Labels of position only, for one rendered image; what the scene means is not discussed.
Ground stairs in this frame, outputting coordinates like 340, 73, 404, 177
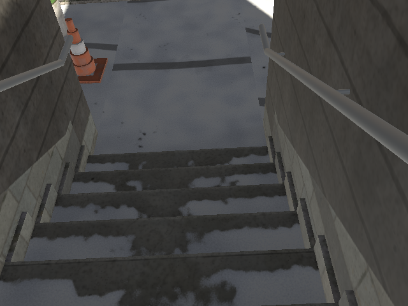
0, 146, 339, 306

